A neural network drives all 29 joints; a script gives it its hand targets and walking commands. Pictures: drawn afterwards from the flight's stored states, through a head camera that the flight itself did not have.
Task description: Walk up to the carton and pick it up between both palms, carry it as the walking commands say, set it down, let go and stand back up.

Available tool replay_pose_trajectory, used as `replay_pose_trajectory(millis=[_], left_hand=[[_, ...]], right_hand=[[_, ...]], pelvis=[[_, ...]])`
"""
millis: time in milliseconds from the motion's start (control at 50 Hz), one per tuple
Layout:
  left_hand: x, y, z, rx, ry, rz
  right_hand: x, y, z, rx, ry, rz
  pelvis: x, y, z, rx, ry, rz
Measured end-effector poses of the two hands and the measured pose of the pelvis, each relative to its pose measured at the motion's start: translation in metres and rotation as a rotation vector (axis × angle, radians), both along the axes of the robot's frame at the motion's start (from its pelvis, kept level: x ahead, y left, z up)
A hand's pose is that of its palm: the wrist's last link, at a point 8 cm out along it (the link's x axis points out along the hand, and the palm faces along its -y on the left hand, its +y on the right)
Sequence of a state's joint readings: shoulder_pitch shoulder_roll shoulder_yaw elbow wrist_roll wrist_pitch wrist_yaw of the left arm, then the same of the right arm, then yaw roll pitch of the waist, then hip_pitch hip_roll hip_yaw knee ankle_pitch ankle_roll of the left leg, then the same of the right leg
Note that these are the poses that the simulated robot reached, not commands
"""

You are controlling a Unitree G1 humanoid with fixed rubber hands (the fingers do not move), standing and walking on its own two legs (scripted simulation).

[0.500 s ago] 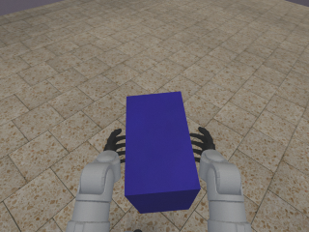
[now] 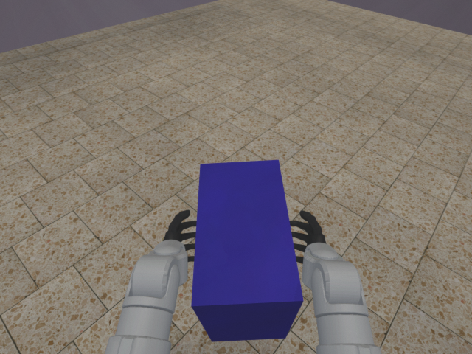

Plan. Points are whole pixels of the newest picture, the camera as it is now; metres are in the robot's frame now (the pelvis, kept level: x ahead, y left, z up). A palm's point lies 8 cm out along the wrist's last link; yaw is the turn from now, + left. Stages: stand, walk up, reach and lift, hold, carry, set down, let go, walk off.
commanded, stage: carry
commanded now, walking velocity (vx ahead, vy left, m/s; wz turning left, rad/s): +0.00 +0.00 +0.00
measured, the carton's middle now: (244, 253) +0.33 +0.00 -0.02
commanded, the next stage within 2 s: hold in 1.34 s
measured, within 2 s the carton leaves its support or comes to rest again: neither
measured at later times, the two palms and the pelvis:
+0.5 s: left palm (192, 233) +0.34 +0.10 +0.02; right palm (320, 239) +0.34 -0.14 +0.02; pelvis +0.04 -0.01 +0.00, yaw -1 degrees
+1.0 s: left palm (194, 218) +0.36 +0.10 +0.04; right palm (322, 220) +0.37 -0.14 +0.05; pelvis +0.07 -0.02 +0.00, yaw -1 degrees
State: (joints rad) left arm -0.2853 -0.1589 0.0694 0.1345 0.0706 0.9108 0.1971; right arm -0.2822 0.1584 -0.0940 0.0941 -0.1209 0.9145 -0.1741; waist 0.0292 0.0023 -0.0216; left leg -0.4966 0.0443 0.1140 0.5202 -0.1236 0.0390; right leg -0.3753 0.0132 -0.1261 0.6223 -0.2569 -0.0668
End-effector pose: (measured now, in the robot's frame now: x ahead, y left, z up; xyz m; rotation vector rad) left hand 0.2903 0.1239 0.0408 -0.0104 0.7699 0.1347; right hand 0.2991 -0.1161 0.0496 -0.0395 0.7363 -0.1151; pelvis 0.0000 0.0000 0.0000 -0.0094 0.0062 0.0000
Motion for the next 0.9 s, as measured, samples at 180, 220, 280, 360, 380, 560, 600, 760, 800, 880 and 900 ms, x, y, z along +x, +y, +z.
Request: replay_pose_trajectory(millis=[180,220,280,360,380,560,600,760,800,880,900], left_hand=[[0.011,-0.02,-0.021,-0.02,0.02,-0.029],[0.015,-0.024,-0.024,-0.027,0.018,-0.034],[0.022,-0.027,-0.027,-0.031,0.014,-0.041],[0.032,-0.027,-0.029,-0.024,0.016,-0.044],[0.035,-0.027,-0.028,-0.02,0.017,-0.043],[0.06,-0.02,-0.019,-0.006,-0.02,-0.007],[0.065,-0.019,-0.017,-0.007,-0.029,0.001],[0.075,-0.019,-0.007,-0.007,-0.045,0.009],[0.075,-0.02,-0.005,-0.009,-0.038,0.009],[0.075,-0.022,-0.003,0.0,-0.028,-0.004],[0.074,-0.023,-0.003,0.001,-0.025,-0.006]], right_hand=[[0.0,-0.021,-0.02,-0.01,0.02,-0.041],[0.002,-0.024,-0.023,-0.007,0.018,-0.054],[0.007,-0.027,-0.025,-0.006,0.013,-0.065],[0.018,-0.027,-0.026,-0.002,0.016,-0.065],[0.022,-0.027,-0.026,0.0,0.017,-0.063],[0.055,-0.021,-0.021,0.027,-0.02,-0.036],[0.061,-0.02,-0.019,0.029,-0.029,-0.031],[0.073,-0.02,-0.008,0.039,-0.044,-0.028],[0.073,-0.021,-0.006,0.041,-0.038,-0.032],[0.073,-0.023,-0.003,0.031,-0.028,-0.03],[0.073,-0.024,-0.002,0.033,-0.024,-0.032]], pelvis=[[0.004,-0.01,-0.006,0.004,-0.007,-0.006],[0.007,-0.01,-0.006,0.002,-0.008,-0.007],[0.012,-0.011,-0.007,0.0,-0.004,-0.01],[0.022,-0.012,-0.005,0.001,0.009,-0.017],[0.025,-0.012,-0.004,0.002,0.013,-0.017],[0.049,-0.015,-0.001,0.009,0.035,-0.015],[0.053,-0.016,-0.002,0.011,0.038,-0.012],[0.064,-0.018,-0.003,0.019,0.043,-0.006],[0.066,-0.018,-0.003,0.021,0.042,-0.006],[0.069,-0.019,-0.003,0.023,0.039,-0.006],[0.07,-0.019,-0.003,0.023,0.037,-0.006]])
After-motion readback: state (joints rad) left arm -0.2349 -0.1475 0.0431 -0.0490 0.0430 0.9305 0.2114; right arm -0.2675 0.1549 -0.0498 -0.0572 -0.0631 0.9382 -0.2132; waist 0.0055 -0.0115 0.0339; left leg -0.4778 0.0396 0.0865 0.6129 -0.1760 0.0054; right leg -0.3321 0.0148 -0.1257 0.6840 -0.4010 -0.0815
